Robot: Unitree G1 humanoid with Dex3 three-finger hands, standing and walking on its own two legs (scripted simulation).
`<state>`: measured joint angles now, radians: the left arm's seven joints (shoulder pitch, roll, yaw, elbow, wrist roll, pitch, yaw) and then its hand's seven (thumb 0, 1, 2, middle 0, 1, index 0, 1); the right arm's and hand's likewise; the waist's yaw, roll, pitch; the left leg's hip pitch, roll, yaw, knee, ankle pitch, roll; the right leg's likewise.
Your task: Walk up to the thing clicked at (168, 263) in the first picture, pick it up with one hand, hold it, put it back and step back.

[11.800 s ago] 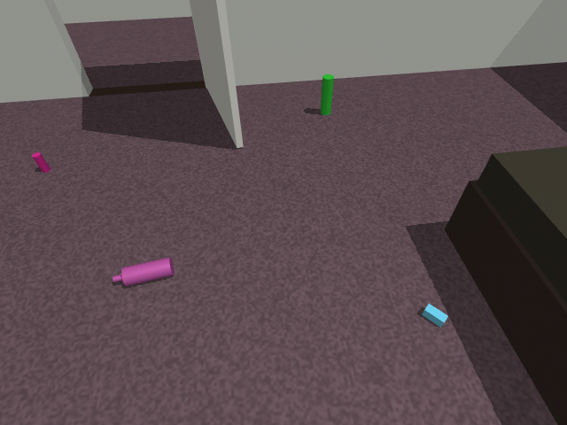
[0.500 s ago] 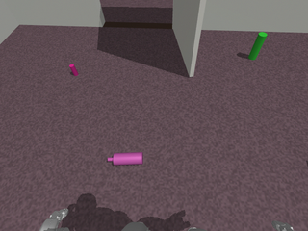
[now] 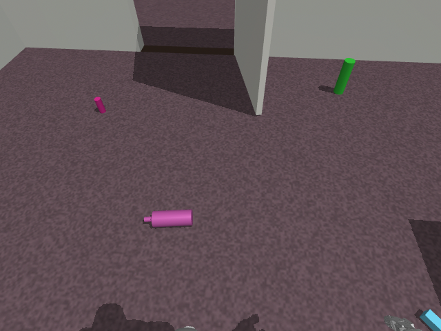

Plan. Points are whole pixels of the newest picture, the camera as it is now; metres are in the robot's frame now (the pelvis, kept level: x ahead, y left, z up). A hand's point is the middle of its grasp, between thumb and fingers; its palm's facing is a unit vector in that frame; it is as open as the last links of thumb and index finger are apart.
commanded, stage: walk up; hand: left
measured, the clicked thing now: (168, 218) +0.71 +0.31 -0.72
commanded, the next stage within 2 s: stand in 0.66 s
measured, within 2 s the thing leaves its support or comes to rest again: neither
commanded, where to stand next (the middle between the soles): +0.34 +0.02 m, yaw +1 degrees
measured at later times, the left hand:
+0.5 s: hand out of the picture +0.06 +0.27 -0.13, palm faces +0.07 -0.93 -0.36, open 7.4 cm
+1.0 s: hand out of the picture +0.05 +0.25 -0.13, palm faces +0.02 -0.94 -0.33, open 7.4 cm
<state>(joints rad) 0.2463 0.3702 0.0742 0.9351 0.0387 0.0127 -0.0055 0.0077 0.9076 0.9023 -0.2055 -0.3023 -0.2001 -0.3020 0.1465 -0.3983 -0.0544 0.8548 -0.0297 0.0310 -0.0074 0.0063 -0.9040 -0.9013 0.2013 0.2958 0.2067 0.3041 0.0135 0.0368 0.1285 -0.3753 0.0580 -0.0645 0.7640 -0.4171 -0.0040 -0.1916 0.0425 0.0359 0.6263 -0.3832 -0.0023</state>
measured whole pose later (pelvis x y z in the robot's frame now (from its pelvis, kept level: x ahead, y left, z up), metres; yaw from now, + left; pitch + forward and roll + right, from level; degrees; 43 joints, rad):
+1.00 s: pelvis -0.02 +0.00 +0.03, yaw +3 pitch -3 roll +0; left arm 0.09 0.35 0.00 1.13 0.01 -0.02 0.00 0.01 0.91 0.90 -0.21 -0.30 -0.20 -0.30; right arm 0.06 -0.34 -0.01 1.10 -0.01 -0.01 0.01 0.01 -0.91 -0.90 0.20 0.30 0.20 0.30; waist 0.00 0.00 0.07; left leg -0.13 0.01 -0.06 0.35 -0.17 -0.03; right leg -0.08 -0.01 0.02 0.33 -0.20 0.01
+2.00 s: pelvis +0.04 +0.04 +0.01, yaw +3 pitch -3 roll +0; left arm 0.31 0.43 0.07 1.01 0.03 0.00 -0.04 0.01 0.91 0.90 -0.21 -0.30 -0.20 -0.30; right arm 0.24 -0.39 -0.10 0.96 -0.05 -0.07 0.05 0.01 -0.91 -0.90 0.20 0.30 0.20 0.30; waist 0.00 -0.04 0.08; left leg -0.28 0.01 0.04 0.59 -0.25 0.02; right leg -0.21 0.00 0.09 0.85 -0.48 -0.05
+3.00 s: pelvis +0.23 +0.03 +0.01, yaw +3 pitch -3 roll -1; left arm 0.16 0.38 0.00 1.03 0.00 0.00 -0.01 0.01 0.91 0.90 -0.21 -0.30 -0.20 -0.30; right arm 0.08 -0.35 -0.01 0.98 0.00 -0.01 0.01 0.01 -0.91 -0.90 0.20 0.30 0.21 0.30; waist 0.02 0.00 0.10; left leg -0.31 0.04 0.01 0.58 -0.22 -0.01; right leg -0.21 0.00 -0.01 0.57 -0.32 0.00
